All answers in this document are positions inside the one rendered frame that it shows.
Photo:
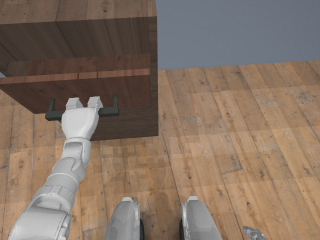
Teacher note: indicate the robot left forearm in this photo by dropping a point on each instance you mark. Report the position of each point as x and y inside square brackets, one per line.
[63, 182]

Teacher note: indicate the robot right hand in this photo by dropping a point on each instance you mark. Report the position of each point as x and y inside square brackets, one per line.
[253, 234]

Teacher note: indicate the left robot thigh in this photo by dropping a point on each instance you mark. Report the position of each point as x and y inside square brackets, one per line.
[124, 219]

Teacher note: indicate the cabinet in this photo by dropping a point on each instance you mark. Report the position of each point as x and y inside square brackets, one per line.
[61, 29]

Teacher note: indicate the drawer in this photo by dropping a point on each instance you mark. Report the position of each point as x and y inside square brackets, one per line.
[82, 77]

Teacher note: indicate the robot left hand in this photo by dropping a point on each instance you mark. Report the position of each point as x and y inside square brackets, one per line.
[78, 121]

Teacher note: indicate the right robot shin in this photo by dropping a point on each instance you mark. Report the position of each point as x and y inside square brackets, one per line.
[187, 231]

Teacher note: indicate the left robot upper arm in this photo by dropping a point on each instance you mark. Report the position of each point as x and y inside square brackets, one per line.
[40, 223]

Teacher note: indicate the handle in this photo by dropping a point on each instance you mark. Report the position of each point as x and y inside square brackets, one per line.
[52, 115]

